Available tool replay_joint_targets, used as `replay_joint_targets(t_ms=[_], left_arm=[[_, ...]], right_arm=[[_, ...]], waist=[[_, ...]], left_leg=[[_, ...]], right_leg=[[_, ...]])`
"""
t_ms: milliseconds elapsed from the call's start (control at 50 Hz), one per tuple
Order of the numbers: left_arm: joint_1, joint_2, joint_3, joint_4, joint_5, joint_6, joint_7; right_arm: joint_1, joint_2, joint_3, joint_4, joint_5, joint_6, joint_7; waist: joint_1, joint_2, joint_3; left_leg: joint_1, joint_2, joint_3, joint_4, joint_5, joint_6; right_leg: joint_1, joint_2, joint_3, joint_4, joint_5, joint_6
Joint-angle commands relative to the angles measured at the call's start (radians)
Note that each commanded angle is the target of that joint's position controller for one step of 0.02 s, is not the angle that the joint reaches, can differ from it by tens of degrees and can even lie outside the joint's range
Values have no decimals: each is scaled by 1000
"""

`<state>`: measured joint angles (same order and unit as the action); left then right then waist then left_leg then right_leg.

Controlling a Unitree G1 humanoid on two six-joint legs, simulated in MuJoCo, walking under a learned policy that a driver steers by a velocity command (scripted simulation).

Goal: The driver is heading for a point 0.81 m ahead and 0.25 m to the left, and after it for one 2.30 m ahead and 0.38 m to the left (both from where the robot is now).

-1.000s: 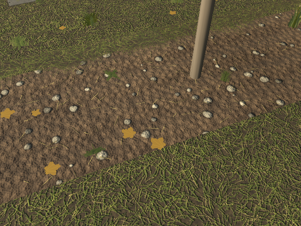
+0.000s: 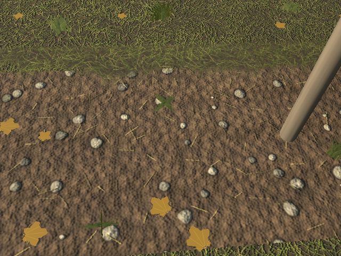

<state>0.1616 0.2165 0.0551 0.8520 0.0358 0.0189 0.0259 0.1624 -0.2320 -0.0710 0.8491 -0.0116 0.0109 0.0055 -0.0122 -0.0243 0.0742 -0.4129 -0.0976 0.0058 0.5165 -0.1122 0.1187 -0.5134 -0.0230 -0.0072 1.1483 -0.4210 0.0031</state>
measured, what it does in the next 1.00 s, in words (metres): walks ahead, turning left: right foot, then left foot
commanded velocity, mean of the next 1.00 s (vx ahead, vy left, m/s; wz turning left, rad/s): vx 0.25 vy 0.00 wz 0.56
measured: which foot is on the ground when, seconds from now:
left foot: down 0.00-0.36, up 0.38-0.88, down 0.90-1.00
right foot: up 0.00-0.34, down 0.36-0.90, up 0.92-1.00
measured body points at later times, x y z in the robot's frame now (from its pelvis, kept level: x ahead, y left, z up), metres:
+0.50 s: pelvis +0.03 -0.06 +0.02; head +0.04 -0.08 +0.47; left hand +0.02 +0.24 -0.08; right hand +0.20 -0.30 -0.11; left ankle +0.03 +0.06 -0.65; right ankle +0.04 -0.16 -0.73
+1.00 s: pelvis +0.15 +0.07 +0.00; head +0.17 +0.11 +0.45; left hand -0.02 +0.27 -0.14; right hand +0.44 -0.03 -0.10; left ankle +0.14 +0.14 -0.73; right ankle +0.12 -0.11 -0.64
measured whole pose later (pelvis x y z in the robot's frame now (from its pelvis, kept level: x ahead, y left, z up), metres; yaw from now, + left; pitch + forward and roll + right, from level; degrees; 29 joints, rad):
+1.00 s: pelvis +0.15 +0.07 +0.00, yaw +35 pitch +1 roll +0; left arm 0.39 0.25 0.05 0.91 0.02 -0.04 -0.02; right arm 0.08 -0.26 -0.04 0.81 -0.03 -0.03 0.03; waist 0.07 -0.02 0.06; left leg -0.32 -0.07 0.06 0.54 -0.25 0.10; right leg -0.32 -0.10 -0.07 1.13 -0.39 -0.02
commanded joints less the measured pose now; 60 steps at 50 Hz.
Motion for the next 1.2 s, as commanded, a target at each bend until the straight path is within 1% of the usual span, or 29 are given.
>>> replay_joint_targets(t_ms=[20, 120, 260, 320, 340, 360, 380, 400, 420, 440, 460, 500, 560, 660, 760, 800, 840, 860, 880, 900, 920, 940, 960, 980, 1000, 1020, 1080, 1120, 1200], left_arm=[[123, 70, 18, -21, -2, 16, -1], [15, 93, 21, -66, -6, 26, 1], [-2, 106, 20, -96, -27, 8, 7], [100, 108, 18, -78, -44, -3, 14], [184, 115, 21, -59, -38, -10, 20], [233, 193, 41, -53, -22, -15, 30], [186, 318, 67, -88, -13, -19, 34], [70, 298, 62, -106, 6, -17, 32], [30, 229, 44, -111, 1, -21, 29], [3, 189, 34, -109, -5, -27, 23], [-5, 182, 32, -112, -11, -35, 18], [27, 168, 31, -110, -12, -47, 1], [154, 180, 40, -63, -10, -66, -16], [250, 196, 45, -17, -13, -91, -18], [287, 186, 39, 13, -9, -99, -19], [296, 199, 42, 24, -7, -93, -19], [289, 210, 43, 31, -8, -83, -19], [282, 216, 41, 34, -11, -77, -17], [283, 208, 33, 39, -18, -72, -18], [293, 187, 22, 26, -18, -70, -22], [301, 48, -13, -49, -12, -77, -48], [204, 170, 18, -56, -9, -80, -47], [136, 185, 25, -71, -22, -84, -49], [146, 164, 16, -57, -25, -95, -52], [173, 155, 16, -31, -14, -88, -54], [227, 143, 13, -8, 0, -73, -55], [231, 129, 16, 4, 5, -43, -64], [154, 121, 16, -17, 7, -37, -66], [15, 106, 9, -52, -8, -42, -67]], right_arm=[[38, -144, -40, -51, -2, -8, 0], [60, -172, -54, -57, -5, 13, 1], [67, -183, -58, -61, -14, 24, 7], [35, -180, -57, -63, -12, 32, 11], [9, -177, -57, -67, -3, 33, 9], [-1, -142, -49, -82, 10, 30, 5], [25, -73, -38, -101, 35, 25, 2], [-21, -173, -55, -94, -18, 14, 0], [2, -189, -64, -80, -28, 11, 13], [50, -171, -59, -57, -35, 13, 29], [86, -159, -55, -42, -40, 19, 42], [89, -142, -43, -36, -37, 26, 63], [-8, -128, -30, -67, -34, 21, 75], [-115, -122, -18, -84, -26, 7, 80], [-247, -87, 7, -133, -27, -7, 99], [-264, -89, 11, -147, -30, -9, 100], [-224, -97, 11, -144, -33, -12, 90], [-151, -105, 6, -123, -34, -16, 80], [4, -115, -4, -73, -41, -27, 66], [184, -174, -27, -21, -49, -37, 45], [221, -288, -44, -35, -35, -40, 24], [266, -304, -45, -30, -13, -30, 11], [209, -267, -36, -7, -12, -28, 2], [146, -207, -19, -10, -7, -35, 1], [88, -167, -7, -16, -8, -43, -1], [56, -138, 4, -18, -1, -51, -3], [83, -144, 8, 10, 13, -79, 0], [123, -152, 7, 33, 15, -85, 1], [183, -127, 20, 69, 4, -94, -2]], waist=[[21, 77, -161], [-20, 120, -149], [-28, 151, -137], [19, 175, -132], [68, 175, -140], [84, 81, -124], [63, -248, -158], [39, -132, -34], [-6, -73, -20], [-38, -70, -23], [-49, -104, -42], [-26, -112, -20], [37, -86, 19], [91, -93, 29], [111, -116, 41], [104, -129, 29], [68, -135, 5], [30, -125, -36], [-43, -68, -125], [-117, 34, -249], [-78, 293, -349], [-130, 159, -339], [-98, 107, -193], [-54, 80, -116], [-10, 67, -79], [26, 90, -78], [54, 89, -69], [40, 87, -24], [6, 83, 20]], left_leg=[[150, 242, -325, -210, 181, 119], [164, 227, -429, -268, -218, 94], [151, 219, -543, -277, -282, 87], [72, 182, -560, -290, -289, 42], [-10, 131, -526, -285, -397, -5], [-168, 27, -420, -176, -486, -91], [-329, -134, -164, 210, -496, -110], [-390, -40, -157, 351, -334, -111], [-324, -11, -167, 422, -243, -106], [-291, -10, -156, 502, -179, -104], [-286, -8, -137, 586, -150, -102], [-325, 25, -104, 681, -126, -100], [-418, 65, -100, 629, -81, -124], [-401, 106, -67, 416, -43, -146], [-283, 131, 41, 224, -75, -102], [-213, 116, 85, 173, -145, -67], [-97, 74, 129, 120, -209, -24], [19, 33, 144, 79, -217, -2], [243, -5, 140, -11, -156, 25], [531, 106, -42, -72, -247, 63], [803, 462, -591, -172, -417, 169], [758, 494, -739, -279, -308, 194], [686, 440, -527, -235, -125, 173], [549, 383, -394, -238, 80, 143], [461, 324, -299, -253, 192, 109], [405, 285, -234, -268, 266, 95], [353, 247, -169, -312, 345, 96], [341, 241, -154, -350, 325, 93], [383, 233, -77, -375, 413, 54]], right_leg=[[-5, -3, 32, -68, 59, 11], [-35, 11, 60, -198, 71, 33], [79, 74, 75, -367, 7, -2], [272, 119, 59, -598, 4, -45], [414, 117, 44, -761, 50, -64], [556, -4, 155, -917, -67, -90], [594, -336, 560, -1029, -365, -166], [409, -377, 584, -1067, -343, -192], [347, -316, 491, -1041, -283, -176], [330, -255, 392, -1029, -207, -139], [347, -216, 316, -1025, -168, -115], [356, -190, 230, -1030, -135, -114], [455, -207, 185, -1029, -70, -130], [557, -235, 89, -1020, 124, -141], [537, -260, -28, -969, 328, -141], [540, -271, -61, -925, 425, -137], [531, -283, -99, -841, 629, -126], [517, -275, -139, -726, 823, -116], [450, -243, -201, -513, 915, -101], [247, -215, -227, -240, 704, -70], [-154, -72, -198, 71, -137, -13], [-238, -24, -30, 150, -88, -19], [-292, -82, -2, 158, 13, -37], [-233, -111, 0, 73, 85, -44], [-160, -130, 2, 10, 112, -40], [-95, -132, 0, -23, 129, -28], [-66, -109, -21, -60, 180, -6], [-125, -108, -29, -106, 244, 5], [-192, -87, -36, -248, 368, -5]])
Keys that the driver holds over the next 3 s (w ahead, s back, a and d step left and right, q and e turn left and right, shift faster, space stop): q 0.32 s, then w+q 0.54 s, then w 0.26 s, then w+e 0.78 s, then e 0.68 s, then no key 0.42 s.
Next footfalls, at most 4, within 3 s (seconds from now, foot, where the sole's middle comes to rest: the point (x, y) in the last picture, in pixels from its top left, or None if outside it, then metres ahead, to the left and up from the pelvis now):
0.36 right None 0.07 -0.15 -0.76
0.90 left None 0.17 0.16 -0.76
1.44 right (101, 236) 0.51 0.25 -0.76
1.94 left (43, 181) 0.74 0.52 -0.76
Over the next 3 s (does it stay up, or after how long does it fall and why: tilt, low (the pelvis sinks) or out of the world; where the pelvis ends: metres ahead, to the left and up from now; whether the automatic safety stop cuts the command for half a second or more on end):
stays up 0.75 0.41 0.01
